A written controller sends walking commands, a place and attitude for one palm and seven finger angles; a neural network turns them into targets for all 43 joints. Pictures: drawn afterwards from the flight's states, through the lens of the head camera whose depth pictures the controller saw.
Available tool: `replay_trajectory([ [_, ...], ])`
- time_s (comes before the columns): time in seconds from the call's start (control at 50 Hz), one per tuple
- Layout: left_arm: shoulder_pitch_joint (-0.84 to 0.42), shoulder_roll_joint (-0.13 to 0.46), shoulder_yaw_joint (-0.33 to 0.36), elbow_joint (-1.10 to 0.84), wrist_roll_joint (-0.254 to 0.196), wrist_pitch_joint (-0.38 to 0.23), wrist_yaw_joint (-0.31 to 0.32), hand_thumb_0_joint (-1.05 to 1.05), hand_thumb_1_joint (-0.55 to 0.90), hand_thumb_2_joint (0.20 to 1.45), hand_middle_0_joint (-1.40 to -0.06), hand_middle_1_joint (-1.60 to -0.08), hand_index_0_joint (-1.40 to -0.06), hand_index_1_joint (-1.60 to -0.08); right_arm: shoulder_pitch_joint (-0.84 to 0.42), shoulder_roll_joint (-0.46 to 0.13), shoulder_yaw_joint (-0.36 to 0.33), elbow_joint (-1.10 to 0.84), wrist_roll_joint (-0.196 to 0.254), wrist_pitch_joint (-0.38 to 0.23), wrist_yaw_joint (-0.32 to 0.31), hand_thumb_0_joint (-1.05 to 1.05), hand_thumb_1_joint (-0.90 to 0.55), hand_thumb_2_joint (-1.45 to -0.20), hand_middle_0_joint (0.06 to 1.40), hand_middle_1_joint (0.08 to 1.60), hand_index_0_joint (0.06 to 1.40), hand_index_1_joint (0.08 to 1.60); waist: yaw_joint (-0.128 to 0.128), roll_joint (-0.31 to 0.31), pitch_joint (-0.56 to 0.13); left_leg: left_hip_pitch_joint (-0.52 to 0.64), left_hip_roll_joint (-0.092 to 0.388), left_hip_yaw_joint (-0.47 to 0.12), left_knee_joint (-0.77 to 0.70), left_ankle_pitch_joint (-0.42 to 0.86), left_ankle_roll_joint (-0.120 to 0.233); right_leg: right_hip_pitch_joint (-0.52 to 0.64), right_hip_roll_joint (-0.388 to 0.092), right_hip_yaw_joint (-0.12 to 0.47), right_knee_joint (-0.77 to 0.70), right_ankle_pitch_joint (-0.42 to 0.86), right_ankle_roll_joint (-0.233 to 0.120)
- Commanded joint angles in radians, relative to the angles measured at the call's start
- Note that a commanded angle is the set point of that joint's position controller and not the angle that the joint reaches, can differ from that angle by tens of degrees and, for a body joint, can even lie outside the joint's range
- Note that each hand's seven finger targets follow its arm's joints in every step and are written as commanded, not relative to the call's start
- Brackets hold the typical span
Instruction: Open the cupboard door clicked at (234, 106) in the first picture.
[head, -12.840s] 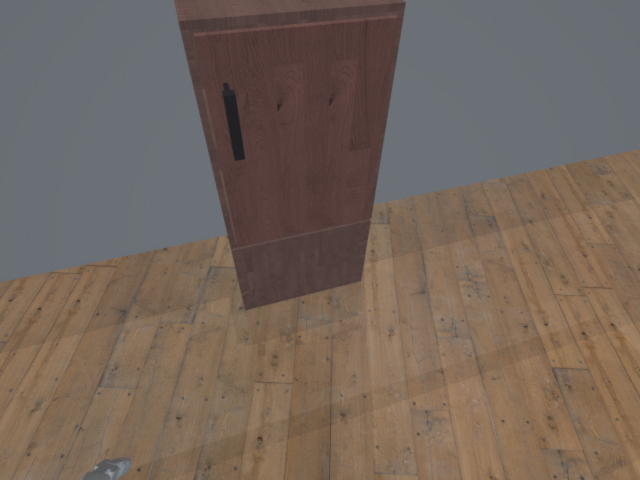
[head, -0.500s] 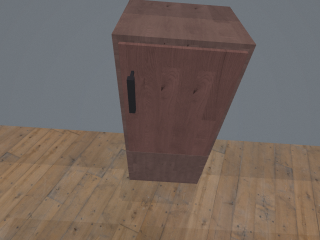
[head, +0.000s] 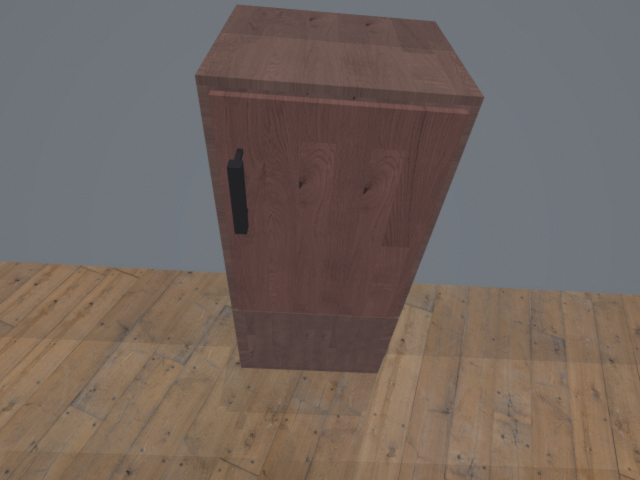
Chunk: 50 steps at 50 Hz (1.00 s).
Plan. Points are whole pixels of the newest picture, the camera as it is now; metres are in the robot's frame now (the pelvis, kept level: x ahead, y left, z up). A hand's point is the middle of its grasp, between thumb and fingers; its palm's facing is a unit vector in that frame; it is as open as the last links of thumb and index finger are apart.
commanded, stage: shuffle to correct the standing spot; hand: left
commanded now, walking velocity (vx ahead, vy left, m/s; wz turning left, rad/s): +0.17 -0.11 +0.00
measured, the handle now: (240, 192) +0.59 +0.17 +0.02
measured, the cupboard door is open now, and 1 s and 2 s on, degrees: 0 0 0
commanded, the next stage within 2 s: come to a stop and stand still in 0.30 s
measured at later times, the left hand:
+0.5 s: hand (220, 475) +0.18 +0.14 -0.17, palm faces -0.07 -0.98 -0.19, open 7.4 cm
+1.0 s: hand out of the picture +0.10 +0.19 -0.18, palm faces +0.09 -0.97 -0.22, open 7.4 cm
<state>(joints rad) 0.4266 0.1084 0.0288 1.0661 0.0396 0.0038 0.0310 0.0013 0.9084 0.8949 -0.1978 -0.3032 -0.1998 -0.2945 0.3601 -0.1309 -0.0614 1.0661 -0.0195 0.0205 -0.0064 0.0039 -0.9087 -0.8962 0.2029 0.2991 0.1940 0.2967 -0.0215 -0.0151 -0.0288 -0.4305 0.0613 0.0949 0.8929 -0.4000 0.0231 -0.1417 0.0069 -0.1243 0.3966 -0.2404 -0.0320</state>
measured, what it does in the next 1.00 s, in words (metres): steps on the spot: left foot, then right foot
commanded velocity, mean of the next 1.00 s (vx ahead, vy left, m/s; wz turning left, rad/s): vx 0.02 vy -0.03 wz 0.00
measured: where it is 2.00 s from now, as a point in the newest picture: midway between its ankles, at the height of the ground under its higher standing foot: outside the picture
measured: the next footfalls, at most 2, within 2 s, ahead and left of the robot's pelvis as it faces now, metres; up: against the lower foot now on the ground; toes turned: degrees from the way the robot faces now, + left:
left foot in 0.08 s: +0.08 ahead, +0.10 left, +0.00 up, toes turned +8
right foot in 0.52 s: +0.20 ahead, -0.19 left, +0.00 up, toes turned -7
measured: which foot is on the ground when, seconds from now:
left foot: up 0.00-0.06, down 0.08-0.52, up 0.54-0.86, down 0.88-1.00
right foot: down 0.00-0.08, up 0.10-0.50, down 0.52-0.88, up 0.90-1.00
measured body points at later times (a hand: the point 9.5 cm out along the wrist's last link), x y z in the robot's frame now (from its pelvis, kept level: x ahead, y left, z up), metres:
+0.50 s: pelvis +0.09 -0.04 +0.00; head +0.12 -0.03 +0.45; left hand +0.18 +0.20 -0.15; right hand -0.01 -0.24 -0.15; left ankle +0.04 +0.10 -0.74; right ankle +0.17 -0.18 -0.73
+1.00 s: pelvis +0.05 -0.01 -0.01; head +0.06 +0.01 +0.44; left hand +0.10 +0.24 -0.17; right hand +0.14 -0.25 -0.14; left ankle +0.07 +0.07 -0.74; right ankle +0.11 -0.17 -0.70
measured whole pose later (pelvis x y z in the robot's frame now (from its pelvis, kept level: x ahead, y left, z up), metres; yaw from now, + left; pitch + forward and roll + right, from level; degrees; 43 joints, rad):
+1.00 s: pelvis +0.05 -0.01 -0.01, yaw +2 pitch -2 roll -1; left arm 0.22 0.22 0.07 0.98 0.03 0.07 0.02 0.00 0.91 0.89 -0.20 -0.30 -0.20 -0.29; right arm 0.21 -0.16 -0.04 0.96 -0.03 0.02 -0.01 0.00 -0.91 -0.90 0.20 0.30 0.19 0.30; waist 0.01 -0.03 0.03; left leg -0.27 0.00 0.07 0.58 -0.29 0.05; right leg -0.46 -0.05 0.00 0.88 -0.35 0.03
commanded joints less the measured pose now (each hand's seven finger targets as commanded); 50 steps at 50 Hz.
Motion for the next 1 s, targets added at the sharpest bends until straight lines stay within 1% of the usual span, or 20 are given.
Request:
replay_trajectory([
  [0.0, 0.012, 0.141, 0.029, -0.041, -0.006, -0.014, -0.005, 0.000, 0.900, 0.900, -0.200, -0.300, -0.200, -0.300, 0.070, -0.015, 0.007, -0.040, -0.006, -0.038, -0.009, 0.000, -0.900, -0.900, 0.200, 0.300, 0.200, 0.300, -0.014, -0.071, 0.143, 0.175, -0.019, 0.070, -0.301, 0.067, -0.011, -0.233, -0.205, 0.169, -0.122, -0.292, -0.118],
  [0.02, 0.010, 0.126, 0.025, -0.042, -0.012, -0.009, -0.011, 0.000, 0.900, 0.900, -0.200, -0.300, -0.200, -0.300, 0.132, -0.029, 0.008, -0.017, -0.006, -0.046, -0.015, 0.000, -0.900, -0.900, 0.200, 0.300, 0.200, 0.300, -0.031, -0.022, 0.120, 0.275, -0.016, 0.048, -0.389, 0.087, -0.015, -0.271, -0.159, 0.133, -0.024, -0.289, -0.090],
  [0.06, -0.003, 0.043, 0.010, -0.090, -0.012, -0.003, -0.028, 0.000, 0.900, 0.900, -0.200, -0.300, -0.200, -0.300, 0.278, -0.198, -0.031, 0.008, -0.016, -0.057, -0.036, 0.000, -0.900, -0.900, 0.200, 0.300, 0.200, 0.300, -0.068, 0.343, 0.112, 0.396, 0.365, -0.558, -0.714, -0.224, 0.128, -0.553, -0.015, -0.009, 0.428, -0.299, 0.014],
  [0.08, -0.103, 0.074, 0.018, -0.136, 0.002, 0.004, -0.038, 0.000, 0.900, 0.900, -0.200, -0.300, -0.200, -0.300, 0.271, -0.237, -0.040, 0.005, -0.014, -0.053, -0.046, 0.000, -0.900, -0.900, 0.200, 0.300, 0.200, 0.300, -0.079, 0.211, 0.170, 0.321, 0.449, -0.654, -0.796, -0.292, 0.198, -0.597, -0.066, 0.093, 0.607, -0.275, 0.010],
  [0.1, -0.129, 0.085, 0.027, -0.147, 0.008, 0.005, -0.045, 0.000, 0.900, 0.900, -0.200, -0.300, -0.200, -0.300, 0.205, -0.216, -0.034, -0.012, -0.014, -0.054, -0.045, 0.000, -0.900, -0.900, 0.200, 0.300, 0.200, 0.300, -0.047, 0.109, 0.191, 0.224, 0.407, -0.588, -0.799, -0.305, 0.191, -0.574, -0.103, 0.133, 0.677, -0.192, 0.007],
  [0.14, -0.111, 0.086, 0.028, -0.117, 0.011, 0.003, -0.048, 0.000, 0.900, 0.900, -0.200, -0.300, -0.200, -0.300, 0.121, -0.135, -0.001, -0.016, -0.011, -0.071, -0.046, 0.000, -0.900, -0.900, 0.200, 0.300, 0.200, 0.300, -0.002, 0.115, 0.193, 0.152, 0.327, -0.423, -0.777, -0.083, 0.133, -0.535, -0.126, 0.149, 0.723, -0.068, 0.026],
  [0.22, -0.112, 0.059, 0.023, -0.102, -0.003, 0.013, -0.052, 0.000, 0.900, 0.900, -0.200, -0.300, -0.200, -0.300, 0.137, -0.122, 0.007, 0.002, -0.005, -0.092, -0.052, 0.000, -0.900, -0.900, 0.200, 0.300, 0.200, 0.300, 0.007, 0.081, 0.119, 0.266, 0.256, -0.183, -0.699, 0.385, 0.120, -0.486, -0.125, 0.115, 0.611, 0.034, 0.068],
  [0.4, -0.266, 0.075, 0.027, -0.162, -0.015, 0.018, -0.053, 0.000, 0.900, 0.900, -0.200, -0.300, -0.200, -0.300, 0.139, -0.163, -0.020, 0.017, -0.018, -0.060, -0.046, 0.000, -0.900, -0.900, 0.200, 0.300, 0.200, 0.300, -0.042, 0.175, 0.113, 0.254, 0.254, -0.096, -0.601, 0.506, 0.105, -0.307, -0.090, 0.025, 0.251, -0.004, 0.071],
  [0.46, -0.113, 0.107, 0.034, -0.112, -0.017, -0.010, -0.034, 0.000, 0.900, 0.900, -0.200, -0.300, -0.200, -0.300, 0.105, -0.137, -0.012, 0.013, -0.010, -0.045, -0.036, 0.000, -0.900, -0.900, 0.200, 0.300, 0.200, 0.300, 0.030, 0.129, 0.024, 0.195, 0.146, -0.042, -0.411, 0.433, 0.027, -0.010, -0.060, 0.011, 0.029, 0.191, 0.067],
  [0.5, -0.031, 0.256, 0.054, -0.077, -0.019, -0.042, -0.005, 0.000, 0.900, 0.900, -0.200, -0.300, -0.200, -0.300, 0.172, -0.021, 0.013, -0.001, 0.013, -0.037, -0.022, 0.000, -0.900, -0.900, 0.200, 0.300, 0.200, 0.300, 0.029, -0.227, -0.157, 0.028, 0.005, 0.019, -0.138, -0.152, -0.057, 0.242, -0.405, 0.309, 0.006, 0.655, -0.041],
  [0.54, -0.112, 0.252, 0.049, -0.119, -0.016, -0.033, 0.005, 0.000, 0.900, 0.900, -0.200, -0.300, -0.200, -0.300, 0.148, -0.038, 0.001, -0.021, 0.014, -0.015, -0.030, 0.000, -0.900, -0.900, 0.200, 0.300, 0.200, 0.300, 0.007, -0.077, -0.050, 0.048, 0.005, -0.059, -0.024, -0.213, -0.046, 0.068, -0.426, 0.249, 0.003, 0.815, -0.109],
  [0.56, -0.134, 0.239, 0.056, -0.111, -0.015, -0.038, 0.011, 0.000, 0.900, 0.900, -0.200, -0.300, -0.200, -0.300, 0.121, -0.027, 0.004, -0.015, 0.015, -0.003, -0.032, 0.000, -0.900, -0.900, 0.200, 0.300, 0.200, 0.300, 0.015, -0.213, -0.051, 0.025, 0.008, -0.054, 0.048, -0.217, -0.056, 0.054, -0.412, 0.284, 0.011, 0.875, -0.122],
  [0.6, -0.171, 0.214, 0.049, -0.115, -0.018, -0.029, 0.020, 0.000, 0.900, 0.900, -0.200, -0.300, -0.200, -0.300, 0.085, -0.077, -0.006, -0.010, 0.014, 0.012, -0.031, 0.000, -0.900, -0.900, 0.200, 0.300, 0.200, 0.300, 0.021, -0.218, -0.022, -0.012, 0.008, -0.081, 0.153, -0.160, -0.072, 0.037, -0.396, 0.233, 0.013, 0.872, -0.143],
  [0.7, -0.234, 0.248, 0.075, -0.158, -0.007, 0.000, 0.034, 0.000, 0.900, 0.900, -0.200, -0.300, -0.200, -0.300, -0.013, -0.088, -0.021, -0.077, -0.001, 0.049, -0.004, 0.000, -0.900, -0.900, 0.200, 0.300, 0.200, 0.300, 0.023, -0.140, 0.008, 0.011, -0.007, -0.092, 0.192, -0.052, -0.080, -0.145, -0.400, 0.200, -0.063, 0.439, -0.150],
  [0.8, -0.301, 0.243, 0.074, -0.195, 0.001, 0.021, 0.020, 0.000, 0.900, 0.900, -0.200, -0.300, -0.200, -0.300, 0.042, -0.086, -0.019, -0.093, 0.004, 0.015, 0.002, 0.000, -0.900, -0.900, 0.200, 0.300, 0.200, 0.300, -0.016, -0.167, -0.020, 0.216, -0.027, -0.041, -0.215, 0.025, -0.053, -0.243, -0.327, 0.202, -0.033, 0.024, -0.084],
  [0.82, -0.293, 0.229, 0.068, -0.196, -0.006, 0.030, 0.013, 0.000, 0.900, 0.900, -0.200, -0.300, -0.200, -0.300, 0.081, -0.093, -0.018, -0.085, 0.004, 0.008, 0.000, 0.000, -0.900, -0.900, 0.200, 0.300, 0.200, 0.300, -0.033, -0.127, -0.025, 0.313, -0.046, -0.018, -0.369, 0.115, -0.049, -0.297, -0.271, 0.174, 0.019, -0.081, -0.044],
  [0.84, -0.266, 0.174, 0.055, -0.206, -0.014, 0.039, 0.009, 0.000, 0.900, 0.900, -0.200, -0.300, -0.200, -0.300, 0.084, -0.145, -0.027, -0.095, 0.001, -0.003, -0.004, 0.000, -0.900, -0.900, 0.200, 0.300, 0.200, 0.300, -0.036, 0.105, -0.020, 0.343, 0.051, -0.162, -0.529, 0.047, -0.027, -0.372, -0.174, 0.114, 0.185, -0.181, 0.006],
  [0.86, -0.265, 0.109, 0.041, -0.221, -0.025, 0.049, 0.004, 0.000, 0.900, 0.900, -0.200, -0.300, -0.200, -0.300, 0.025, -0.242, -0.044, -0.133, -0.009, -0.008, -0.008, 0.000, -0.900, -0.900, 0.200, 0.300, 0.200, 0.300, -0.038, 0.404, 0.068, 0.166, 0.261, -0.447, -0.716, -0.085, 0.044, -0.448, -0.044, 0.038, 0.389, -0.319, 0.079],
  [0.9, -0.256, 0.144, 0.047, -0.197, -0.021, 0.044, -0.009, 0.000, 0.900, 0.900, -0.200, -0.300, -0.200, -0.300, -0.165, -0.223, -0.018, -0.181, -0.021, -0.010, -0.016, 0.000, -0.900, -0.900, 0.200, 0.300, 0.200, 0.300, 0.027, 0.209, 0.117, -0.085, 0.275, -0.427, -0.789, -0.236, 0.142, -0.277, -0.088, 0.167, 0.514, -0.181, 0.063],
  [0.98, -0.157, 0.131, 0.034, -0.116, -0.008, 0.031, -0.026, 0.000, 0.900, 0.900, -0.200, -0.300, -0.200, -0.300, -0.134, -0.185, -0.005, -0.150, -0.014, -0.029, -0.027, 0.000, -0.900, -0.900, 0.200, 0.300, 0.200, 0.300, 0.022, 0.080, 0.092, 0.167, 0.200, -0.305, -0.719, -0.056, 0.110, -0.367, -0.052, 0.138, 0.573, -0.095, 0.068],
])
